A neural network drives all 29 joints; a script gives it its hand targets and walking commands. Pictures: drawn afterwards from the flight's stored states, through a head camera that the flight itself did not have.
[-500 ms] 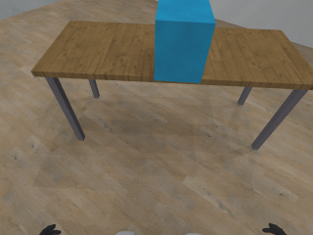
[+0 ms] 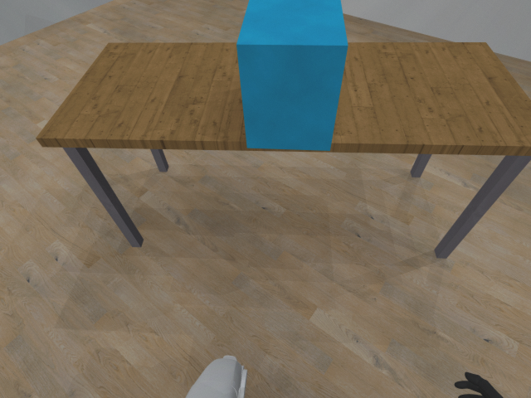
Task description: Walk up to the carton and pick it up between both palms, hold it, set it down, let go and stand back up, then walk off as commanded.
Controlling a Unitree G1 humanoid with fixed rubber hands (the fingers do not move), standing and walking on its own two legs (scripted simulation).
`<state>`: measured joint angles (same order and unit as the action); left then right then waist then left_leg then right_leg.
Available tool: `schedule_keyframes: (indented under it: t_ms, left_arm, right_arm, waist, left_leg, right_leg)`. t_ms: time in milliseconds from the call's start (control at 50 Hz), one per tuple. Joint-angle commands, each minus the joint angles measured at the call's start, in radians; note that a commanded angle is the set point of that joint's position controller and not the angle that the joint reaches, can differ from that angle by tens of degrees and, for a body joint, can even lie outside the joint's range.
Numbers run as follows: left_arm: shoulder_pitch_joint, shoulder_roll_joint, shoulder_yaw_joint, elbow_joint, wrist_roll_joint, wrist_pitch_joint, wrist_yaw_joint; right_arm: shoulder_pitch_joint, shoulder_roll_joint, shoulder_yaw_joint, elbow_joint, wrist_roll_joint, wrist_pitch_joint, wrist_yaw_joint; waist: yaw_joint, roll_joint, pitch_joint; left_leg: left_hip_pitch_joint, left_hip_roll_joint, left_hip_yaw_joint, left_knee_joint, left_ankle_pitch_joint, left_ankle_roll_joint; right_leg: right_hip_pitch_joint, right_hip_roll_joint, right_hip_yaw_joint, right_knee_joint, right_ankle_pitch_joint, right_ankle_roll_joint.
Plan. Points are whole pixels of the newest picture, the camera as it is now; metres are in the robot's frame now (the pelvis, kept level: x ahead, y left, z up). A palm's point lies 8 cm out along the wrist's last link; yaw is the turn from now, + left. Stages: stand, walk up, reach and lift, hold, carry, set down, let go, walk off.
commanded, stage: walk up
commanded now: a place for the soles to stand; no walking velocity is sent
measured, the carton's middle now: (291, 69) +0.84 -0.01 +0.03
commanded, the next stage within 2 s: none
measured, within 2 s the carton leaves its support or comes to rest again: neither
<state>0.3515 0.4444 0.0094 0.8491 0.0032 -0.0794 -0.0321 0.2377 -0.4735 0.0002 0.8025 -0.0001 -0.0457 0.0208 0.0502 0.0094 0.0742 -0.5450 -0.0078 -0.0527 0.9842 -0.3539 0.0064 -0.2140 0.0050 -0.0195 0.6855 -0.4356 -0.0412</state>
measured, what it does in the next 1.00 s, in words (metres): walks ahead: left foot, then right foot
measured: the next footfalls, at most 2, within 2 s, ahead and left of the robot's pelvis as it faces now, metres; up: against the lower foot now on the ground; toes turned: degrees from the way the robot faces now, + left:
left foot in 0.16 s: +0.18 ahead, +0.14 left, +0.00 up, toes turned -1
right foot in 0.62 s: +0.23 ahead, -0.13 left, +0.00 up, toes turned +0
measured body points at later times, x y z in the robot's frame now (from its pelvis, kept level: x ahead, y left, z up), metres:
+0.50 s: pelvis +0.09 +0.02 +0.00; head +0.09 +0.05 +0.45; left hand +0.14 +0.35 -0.12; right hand +0.16 -0.30 -0.08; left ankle +0.14 +0.14 -0.72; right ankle +0.13 -0.12 -0.68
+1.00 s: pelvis +0.19 -0.01 +0.00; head +0.20 -0.02 +0.45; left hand +0.21 +0.32 -0.10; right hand +0.31 -0.34 -0.10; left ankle +0.26 +0.13 -0.69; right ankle +0.19 -0.13 -0.72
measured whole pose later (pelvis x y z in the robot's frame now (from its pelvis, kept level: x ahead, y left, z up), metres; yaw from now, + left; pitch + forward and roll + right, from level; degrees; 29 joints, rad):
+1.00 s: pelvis +0.19 -0.01 +0.00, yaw +1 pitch -2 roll +1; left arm 0.37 0.44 0.01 0.84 0.00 -0.08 -0.04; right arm 0.29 -0.48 0.00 0.81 0.00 -0.05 0.03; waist 0.06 0.01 0.03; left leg -0.51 -0.01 -0.04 0.90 -0.34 0.03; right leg -0.28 -0.02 -0.01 0.70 -0.40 -0.03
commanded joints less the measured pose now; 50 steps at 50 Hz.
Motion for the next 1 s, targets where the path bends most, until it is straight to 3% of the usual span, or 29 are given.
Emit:
schedule_keyframes:
  t_ms: [0, 60, 80, 100, 120, 140, 160, 180, 200, 240, 280, 340, 380, 480, 500, 540, 560, 580, 600, 620, 640, 660, 680, 720, 760, 840, 920, 940, 980]
  left_arm:
    - [0.067, 0.251, 0.118, -0.07, -0.011, -0.018, 0.019]
    - [0.059, 0.26, 0.114, -0.067, -0.007, -0.015, 0.016]
    - [0.034, 0.255, 0.113, -0.074, -0.007, -0.008, 0.014]
    - [0.002, 0.251, 0.104, -0.087, -0.007, -0.004, 0.01]
    - [-0.033, 0.243, 0.101, -0.096, -0.014, -0.001, 0.011]
    - [-0.023, 0.19, 0.075, -0.111, -0.019, 0.003, 0.014]
    - [0.041, 0.088, 0.047, -0.115, -0.019, 0.002, 0.014]
    - [0.061, 0.113, 0.047, -0.126, -0.012, 0.0, 0.008]
    - [0.009, 0.245, 0.084, -0.094, 0.004, 0.019, 0.012]
    - [-0.008, 0.257, 0.097, -0.07, 0.003, 0.027, -0.001]
    - [0.031, 0.227, 0.1, -0.05, 0.007, 0.03, -0.013]
    - [0.055, 0.215, 0.104, -0.055, 0.01, 0.034, -0.022]
    - [-0.01, 0.207, 0.104, -0.071, 0.01, 0.033, -0.032]
    - [-0.061, 0.221, 0.107, -0.095, 0.016, 0.022, -0.037]
    - [-0.063, 0.239, 0.109, -0.094, 0.017, 0.013, -0.033]
    - [-0.017, 0.223, 0.113, -0.08, 0.011, 0.0, -0.028]
    - [0.085, 0.212, 0.122, -0.046, 0.006, -0.007, -0.02]
    - [0.196, 0.221, 0.128, -0.01, 0.01, -0.018, -0.007]
    - [0.239, 0.3, 0.152, -0.008, 0.024, -0.022, 0.008]
    - [0.145, 0.329, 0.151, -0.049, 0.012, -0.023, 0.01]
    - [0.101, 0.35, 0.157, -0.066, 0.003, -0.02, 0.01]
    - [0.087, 0.345, 0.152, -0.064, 0.003, -0.02, 0.01]
    - [0.041, 0.303, 0.142, -0.075, -0.002, -0.021, 0.013]
    - [0.035, 0.263, 0.134, -0.074, -0.005, -0.023, 0.014]
    - [0.072, 0.246, 0.122, -0.07, -0.003, -0.025, 0.013]
    - [0.078, 0.25, 0.127, -0.054, -0.011, -0.026, 0.016]
    - [0.07, 0.273, 0.134, -0.069, -0.007, -0.019, 0.009]
    - [0.066, 0.273, 0.127, -0.057, -0.006, -0.018, 0.006]
    - [0.072, 0.28, 0.13, -0.063, -0.006, -0.014, 0.005]
  right_arm:
    - [-0.102, -0.153, -0.078, -0.069, -0.001, -0.026, 0.009]
    - [-0.141, -0.142, -0.076, -0.08, 0.003, -0.036, 0.012]
    - [-0.145, -0.127, -0.072, -0.082, 0.004, -0.044, 0.015]
    - [-0.082, -0.113, -0.075, -0.064, 0.008, -0.052, 0.016]
    - [0.029, -0.126, -0.093, -0.013, 0.004, -0.06, 0.007]
    - [0.199, -0.169, -0.123, 0.034, -0.012, -0.069, -0.005]
    - [0.263, -0.227, -0.14, 0.034, -0.036, -0.075, -0.013]
    - [0.239, -0.299, -0.147, 0.01, -0.026, -0.071, -0.019]
    - [0.18, -0.302, -0.15, -0.006, 0.013, -0.062, -0.017]
    - [0.061, -0.268, -0.142, -0.028, 0.011, -0.054, -0.018]
    - [0.036, -0.227, -0.136, -0.034, 0.002, -0.059, -0.016]
    - [0.046, -0.232, -0.127, -0.037, -0.002, -0.067, -0.003]
    - [0.043, -0.239, -0.131, -0.042, -0.009, -0.063, 0.005]
    - [0.089, -0.284, -0.143, -0.052, -0.009, -0.051, 0.006]
    - [0.086, -0.281, -0.143, -0.052, -0.012, -0.049, 0.006]
    - [0.056, -0.284, -0.141, -0.06, -0.009, -0.042, 0.002]
    - [0.0, -0.258, -0.131, -0.064, -0.013, -0.036, 0.003]
    - [0.001, -0.191, -0.103, -0.062, -0.011, -0.029, -0.002]
    - [0.039, -0.085, -0.072, -0.061, 0.0, -0.032, -0.004]
    - [0.086, -0.088, -0.063, -0.055, -0.011, -0.029, -0.007]
    - [0.061, -0.174, -0.085, -0.036, -0.014, -0.021, -0.012]
    - [0.063, -0.21, -0.094, -0.029, -0.009, -0.022, -0.004]
    - [0.09, -0.219, -0.093, -0.013, -0.009, -0.027, 0.004]
    - [0.128, -0.187, -0.092, -0.004, -0.005, -0.028, 0.009]
    - [0.096, -0.174, -0.093, -0.01, -0.013, -0.026, 0.01]
    - [0.073, -0.169, -0.086, -0.025, -0.005, -0.024, 0.011]
    - [0.002, -0.179, -0.087, -0.047, -0.014, -0.037, 0.013]
    - [0.002, -0.157, -0.082, -0.042, -0.012, -0.041, 0.015]
    - [-0.018, -0.156, -0.086, -0.049, -0.012, -0.054, 0.018]
  waist:
    - [0.039, -0.17, 0.009]
    - [0.039, -0.143, 0.012]
    - [0.037, -0.159, -0.006]
    - [-0.013, -0.164, -0.032]
    - [-0.076, -0.079, -0.096]
    - [-0.145, 0.039, -0.209]
    - [-0.137, 0.189, -0.288]
    - [-0.12, 0.223, -0.29]
    - [-0.141, 0.072, -0.223]
    - [-0.087, 0.039, 0.046]
    - [-0.059, 0.072, 0.079]
    - [-0.063, 0.149, 0.021]
    - [-0.069, 0.169, 0.095]
    - [-0.089, 0.182, 0.071]
    - [-0.097, 0.126, 0.041]
    - [-0.05, 0.118, 0.012]
    - [0.021, 0.117, -0.021]
    - [0.071, -0.001, -0.061]
    - [0.092, -0.275, -0.053]
    - [0.032, -0.254, 0.009]
    - [0.044, -0.173, 0.012]
    - [0.023, -0.135, 0.058]
    - [0.001, -0.128, 0.02]
    - [-0.009, -0.18, -0.024]
    - [0.005, -0.145, -0.028]
    - [0.014, -0.166, -0.008]
    - [0.023, -0.143, 0.034]
    - [0.028, -0.191, 0.018]
    - [0.028, -0.178, 0.017]
  left_leg:
    - [-0.182, 0.046, 0.077, -0.142, 0.066, 0.01]
    - [-0.125, 0.051, 0.082, -0.243, 0.043, 0.018]
    - [-0.052, 0.037, 0.11, -0.312, 0.008, 0.019]
    - [0.107, 0.017, 0.136, -0.421, 0.06, 0.036]
    - [0.334, -0.017, 0.161, -0.524, 0.178, 0.048]
    - [0.603, 0.022, 0.048, -0.56, 0.203, 0.087]
    - [0.773, 0.172, -0.24, -0.555, 0.12, 0.133]
    - [0.829, 0.377, -0.672, -0.627, -0.043, 0.233]
    - [0.68, 0.386, -0.731, -0.723, -0.367, 0.291]
    - [0.424, 0.332, -0.584, -0.78, -0.489, 0.23]
    - [0.314, 0.251, -0.426, -0.779, -0.333, 0.184]
    - [0.287, 0.23, -0.336, -0.752, -0.296, 0.218]
    - [0.228, 0.227, -0.324, -0.781, -0.399, 0.219]
    - [0.278, 0.262, -0.337, -0.719, -0.385, 0.256]
    - [0.295, 0.275, -0.347, -0.683, -0.342, 0.265]
    - [0.232, 0.272, -0.295, -0.609, -0.262, 0.246]
    - [0.135, 0.208, -0.21, -0.499, -0.2, 0.196]
    - [0.053, 0.144, -0.147, -0.273, -0.056, 0.142]
    - [-0.113, -0.003, -0.039, 0.003, -0.08, 0.071]
    - [-0.239, -0.069, 0.023, 0.086, -0.142, 0.032]
    - [-0.246, -0.054, -0.067, 0.123, -0.14, 0.03]
    - [-0.235, -0.023, -0.077, 0.13, -0.103, 0.036]
    - [-0.222, 0.012, -0.042, 0.091, -0.046, 0.04]
    - [-0.168, 0.031, -0.028, 0.034, 0.006, 0.027]
    - [-0.17, 0.028, 0.003, 0.019, 0.025, 0.009]
    - [-0.182, 0.051, 0.017, -0.036, 0.068, 0.008]
    - [-0.189, 0.066, 0.043, -0.124, -0.007, 0.005]
    - [-0.16, 0.081, 0.062, -0.181, -0.025, 0.007]
    - [-0.1, 0.056, 0.084, -0.231, -0.04, 0.015]
  right_leg:
    - [0.244, -0.231, 0.27, -0.332, 0.544, -0.075]
    - [0.245, -0.242, 0.256, -0.279, 0.6, -0.093]
    - [0.198, -0.25, 0.217, -0.224, 0.592, -0.133]
    - [0.118, -0.22, 0.15, -0.169, 0.61, -0.132]
    - [0.036, -0.194, 0.117, -0.023, 0.66, -0.114]
    - [-0.083, -0.137, 0.063, 0.269, 0.608, -0.072]
    - [-0.29, -0.063, 0.042, 0.42, 0.217, -0.012]
    - [-0.485, 0.038, 0.034, 0.508, -0.146, 0.004]
    - [-0.501, -0.002, 0.113, 0.531, -0.13, 0.003]
    - [-0.508, -0.059, 0.104, 0.487, -0.025, 0.0]
    - [-0.42, -0.083, 0.098, 0.394, 0.058, 0.008]
    - [-0.337, -0.071, 0.062, 0.328, 0.07, 0.026]
    - [-0.354, -0.075, 0.041, 0.257, 0.072, 0.028]
    - [-0.332, -0.079, 0.027, 0.129, 0.009, 0.036]
    - [-0.315, -0.074, 0.022, 0.092, -0.016, 0.032]
    - [-0.18, -0.085, 0.018, -0.034, 0.04, 0.01]
    - [0.013, -0.052, -0.002, -0.173, 0.091, -0.006]
    - [0.198, -0.046, 0.061, -0.275, 0.074, -0.012]
    - [0.246, -0.188, 0.354, -0.376, -0.101, -0.027]
    - [0.216, -0.31, 0.613, -0.459, -0.209, -0.066]
    - [0.165, -0.359, 0.672, -0.509, -0.34, -0.074]
    - [0.121, -0.359, 0.687, -0.504, -0.347, -0.079]
    - [0.177, -0.292, 0.545, -0.462, -0.261, -0.081]
    - [0.168, -0.24, 0.433, -0.439, -0.1, -0.038]
    - [0.153, -0.239, 0.392, -0.433, -0.018, -0.081]
    - [0.159, -0.244, 0.353, -0.42, 0.084, -0.076]
    - [0.134, -0.287, 0.371, -0.39, 0.053, -0.162]
    - [0.131, -0.279, 0.329, -0.37, 0.069, -0.183]
    - [0.103, -0.283, 0.312, -0.327, 0.165, -0.191]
